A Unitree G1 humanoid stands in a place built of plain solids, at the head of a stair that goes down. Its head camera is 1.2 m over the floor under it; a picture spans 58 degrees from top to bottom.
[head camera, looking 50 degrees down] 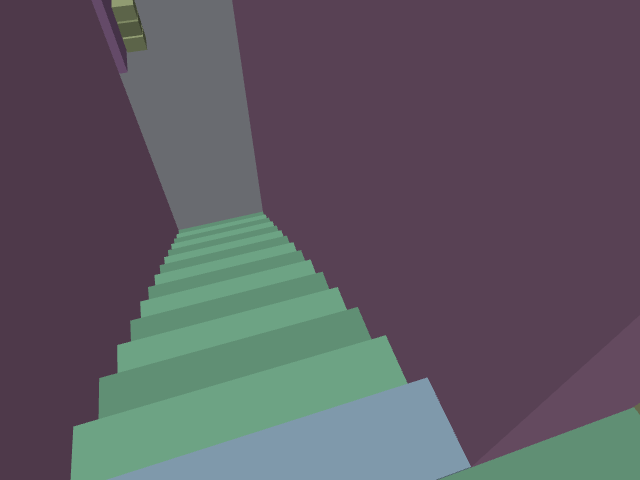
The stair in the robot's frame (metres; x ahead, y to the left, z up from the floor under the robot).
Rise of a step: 0.20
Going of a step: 0.25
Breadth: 1.06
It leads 17 degrees to the left of straight ahead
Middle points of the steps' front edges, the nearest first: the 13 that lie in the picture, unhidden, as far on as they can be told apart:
0.34 0.19 0.00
0.58 0.26 -0.20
0.81 0.34 -0.39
1.04 0.41 -0.59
1.28 0.48 -0.78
1.51 0.56 -0.98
1.75 0.63 -1.17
1.98 0.70 -1.37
2.22 0.78 -1.57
2.45 0.85 -1.76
2.69 0.92 -1.96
2.92 1.00 -2.15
3.15 1.07 -2.35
